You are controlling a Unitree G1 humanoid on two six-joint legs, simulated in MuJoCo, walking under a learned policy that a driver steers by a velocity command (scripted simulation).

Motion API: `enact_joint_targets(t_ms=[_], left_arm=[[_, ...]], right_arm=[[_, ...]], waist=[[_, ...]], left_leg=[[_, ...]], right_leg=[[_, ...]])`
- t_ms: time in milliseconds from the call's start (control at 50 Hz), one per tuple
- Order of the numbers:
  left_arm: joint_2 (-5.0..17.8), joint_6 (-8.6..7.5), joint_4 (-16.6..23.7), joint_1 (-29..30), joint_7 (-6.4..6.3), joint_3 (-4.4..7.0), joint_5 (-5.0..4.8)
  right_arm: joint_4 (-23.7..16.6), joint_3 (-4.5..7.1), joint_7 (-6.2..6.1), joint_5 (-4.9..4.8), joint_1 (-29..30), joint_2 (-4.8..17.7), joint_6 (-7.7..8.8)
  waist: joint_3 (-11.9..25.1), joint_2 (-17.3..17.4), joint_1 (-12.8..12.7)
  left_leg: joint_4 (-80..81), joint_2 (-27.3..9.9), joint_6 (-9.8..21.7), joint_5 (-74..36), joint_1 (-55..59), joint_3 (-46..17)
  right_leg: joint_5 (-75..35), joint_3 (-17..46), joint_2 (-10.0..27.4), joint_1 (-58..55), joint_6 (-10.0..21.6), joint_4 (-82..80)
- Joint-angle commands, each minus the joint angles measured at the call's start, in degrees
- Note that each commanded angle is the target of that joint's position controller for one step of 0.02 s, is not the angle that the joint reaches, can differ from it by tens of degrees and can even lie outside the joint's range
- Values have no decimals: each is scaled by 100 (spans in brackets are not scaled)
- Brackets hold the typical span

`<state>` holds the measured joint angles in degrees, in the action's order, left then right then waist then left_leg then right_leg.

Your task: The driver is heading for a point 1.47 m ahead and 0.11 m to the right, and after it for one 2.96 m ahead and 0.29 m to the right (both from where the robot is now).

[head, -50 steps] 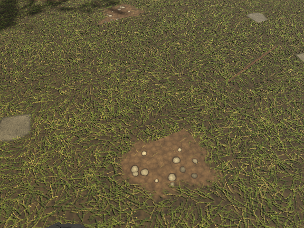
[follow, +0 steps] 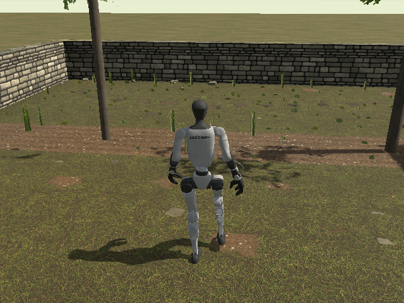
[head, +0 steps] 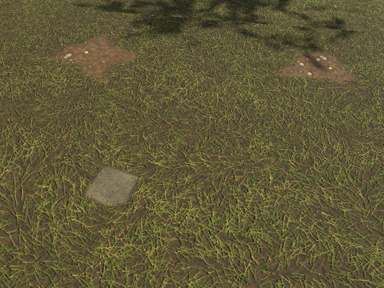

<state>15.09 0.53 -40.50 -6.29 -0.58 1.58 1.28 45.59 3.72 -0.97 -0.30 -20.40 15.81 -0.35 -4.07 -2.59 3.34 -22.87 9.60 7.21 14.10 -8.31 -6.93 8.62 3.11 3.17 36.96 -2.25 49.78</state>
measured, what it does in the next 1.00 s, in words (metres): walks ahead: right foot, then left foot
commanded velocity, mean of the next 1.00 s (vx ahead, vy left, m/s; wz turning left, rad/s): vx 0.34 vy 0.00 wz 0.17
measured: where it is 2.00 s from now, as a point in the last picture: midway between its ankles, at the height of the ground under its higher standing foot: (189, 202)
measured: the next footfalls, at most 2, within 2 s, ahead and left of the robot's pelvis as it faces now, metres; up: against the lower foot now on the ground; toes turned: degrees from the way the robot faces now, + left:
right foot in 0.16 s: +0.18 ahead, -0.11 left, +0.00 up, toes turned +10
left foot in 0.64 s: +0.17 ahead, +0.12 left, +0.00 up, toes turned +13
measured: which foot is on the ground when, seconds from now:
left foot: down 0.00-0.16, up 0.18-0.62, down 0.64-1.00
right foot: up 0.00-0.14, down 0.16-0.64, up 0.66-1.00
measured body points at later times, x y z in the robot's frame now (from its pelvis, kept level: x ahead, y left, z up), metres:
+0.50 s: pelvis +0.10 -0.03 +0.01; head +0.11 -0.04 +0.46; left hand +0.09 +0.25 -0.10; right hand +0.30 -0.26 -0.10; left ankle +0.10 +0.12 -0.69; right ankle +0.15 -0.12 -0.74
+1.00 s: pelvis +0.25 +0.04 +0.00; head +0.26 +0.06 +0.45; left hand +0.35 +0.33 -0.12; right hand +0.27 -0.24 -0.12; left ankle +0.13 +0.11 -0.74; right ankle +0.38 -0.08 -0.68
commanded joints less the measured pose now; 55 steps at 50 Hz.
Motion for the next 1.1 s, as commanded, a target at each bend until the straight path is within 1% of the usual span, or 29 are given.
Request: enact_joint_targets(t_ms=[20,80,120,140,160,180,200,220,240,280,340,400,480,540,600,620,640,660,680,700,740,760,820,840,880,900,960,1020,1100], left_arm=[[550,-86,537,252,-8,90,-37],[593,-131,611,118,-27,40,-53],[670,-169,558,-375,-71,45,-74],[759,-225,481,-831,-125,74,-10],[1124,-279,507,-1290,-201,147,26],[1417,-162,700,-1033,-181,170,-82],[1137,-67,658,-1147,-140,177,-146],[723,-46,706,-969,-118,65,-92],[526,-32,725,-683,-77,8,-24],[691,-89,636,-583,-41,54,43],[720,-264,405,-931,50,97,16],[812,-321,242,-1111,102,158,-23],[971,-294,56,-1338,169,247,-56],[1071,-229,-53,-1448,203,298,-39],[1050,-124,-78,-1287,213,304,-107],[870,-107,-63,-1236,206,258,-86],[498,-125,92,-1015,209,155,-39],[82,-168,353,-841,232,24,-54],[709,-159,434,-582,199,169,45],[819,-169,343,-717,234,231,-14],[781,-186,60,-1107,298,267,-34],[744,-155,-57,-1176,315,263,51],[628,-69,-85,-1077,328,266,41],[663,-37,-96,-997,323,295,56],[681,9,-76,-815,322,325,87],[729,4,-34,-658,357,376,45],[723,-35,54,-176,363,441,117],[611,-88,199,274,436,412,90],[276,-220,255,813,574,250,71]], right_arm=[[-346,228,-75,52,-408,943,-79],[-529,245,-83,108,-156,1002,-156],[-731,244,-65,83,327,1047,-148],[-833,238,-42,-1,600,1077,-96],[-1017,151,-9,-105,475,789,-49],[-946,125,-36,-38,-614,515,-82],[-701,205,-51,260,-801,941,-138],[-682,228,-4,300,-343,1041,-162],[-763,203,64,258,43,993,-182],[-769,145,202,192,131,873,-252],[-688,76,284,163,177,729,-211],[-697,21,312,197,466,663,-168],[-825,-116,339,208,998,481,-116],[-842,-170,339,196,1128,449,-34],[-640,-185,284,217,646,382,64],[-478,-168,242,239,229,435,108],[-318,-99,170,276,-426,721,157],[-338,55,121,225,-677,1370,166],[-248,173,109,143,-692,1542,159],[-293,87,124,121,-277,1184,195],[-366,-29,105,123,184,744,305],[-315,-36,78,134,167,676,366],[-186,-10,76,149,20,701,492],[-87,19,84,200,-100,728,539],[23,7,87,195,-282,642,574],[57,20,106,207,-373,700,603],[387,29,31,153,-836,641,706],[493,38,-11,210,-606,659,815],[625,-26,-110,224,-744,556,856]], waist=[[636,743,64],[542,789,-30],[551,835,-348],[622,697,-672],[1247,-147,-744],[1807,-1353,-174],[1730,-951,-209],[1127,-379,-253],[714,-222,-257],[356,-728,-238],[420,-471,-263],[379,-406,-321],[302,-514,-489],[282,-517,-560],[324,-363,-236],[388,-163,-48],[473,619,253],[428,1702,332],[-77,1199,341],[-218,961,31],[-24,974,-259],[56,951,-264],[155,808,-270],[121,831,-244],[60,701,-189],[-19,754,-164],[-241,742,-21],[-540,751,-94],[-525,321,233]], left_leg=[[-336,-1615,380,-5261,929,-1182],[-659,-1521,346,-5336,636,-1436],[-926,-1294,98,-4816,187,-1665],[-1388,-1058,-133,-4373,-107,-1646],[-2703,-706,-438,-2400,-621,-1147],[-4048,344,-571,2750,-1680,-187],[-4699,-106,-558,2568,-2121,-52],[-4859,-306,-574,1941,-2278,-88],[-4667,-461,-603,1470,-2306,-10],[-4336,-551,-700,989,-2058,106],[-3925,-534,-677,562,-2076,2],[-3197,-667,-686,392,-2261,50],[-2065,-975,-690,289,-1926,533],[-1283,-918,-612,446,-1188,865],[-302,-757,-408,71,18,1105],[-46,-769,-315,326,671,931],[640,-1662,-143,1402,1382,-297],[1584,-2928,260,3033,1731,-2389],[1763,-3127,674,3150,1053,-2811],[1699,-2828,586,2675,879,-2323],[1807,-2313,256,1427,766,-1235],[1804,-2211,246,724,706,-839],[1723,-2107,285,-587,569,-49],[1633,-2261,344,-961,671,-2],[1461,-2351,370,-1519,867,194],[1409,-2253,392,-1266,993,250],[1071,-2429,271,-1589,1762,369],[964,-2253,168,-1425,1205,814],[348,-2148,-27,-788,830,1299]], right_leg=[[133,-70,-248,84,64,-269],[520,-50,-442,-534,185,-667],[503,12,-569,-1548,308,-1550],[-229,92,-497,-2307,400,-2419],[-1767,1109,755,-3547,721,-2750],[-3648,2813,2295,-4394,1554,-2577],[-2301,3293,2249,-3869,1884,-2687],[-609,2765,1828,-3322,1770,-2977],[761,2194,1400,-2818,1541,-3349],[1469,1535,911,-2295,1291,-3894],[1334,1265,849,-2521,1315,-4084],[1635,1139,917,-2745,1349,-4248],[1832,918,990,-2537,1418,-4407],[1770,722,940,-2159,1435,-4304],[2140,540,739,-1635,1251,-3830],[2307,410,563,-1229,1117,-3373],[2273,-34,174,-497,859,-2169],[2212,-692,-529,640,586,-601],[1942,-176,-381,990,642,-100],[1440,105,-228,833,625,43],[875,184,-247,311,484,97],[612,144,-304,138,419,374],[-123,90,-370,-8,326,665],[-416,187,-306,156,375,929],[-528,241,-282,495,402,1096],[-640,266,-285,754,387,910],[-841,483,-215,1568,452,560],[-1780,221,-85,1148,469,-413],[-3350,-350,-50,195,639,-1902]])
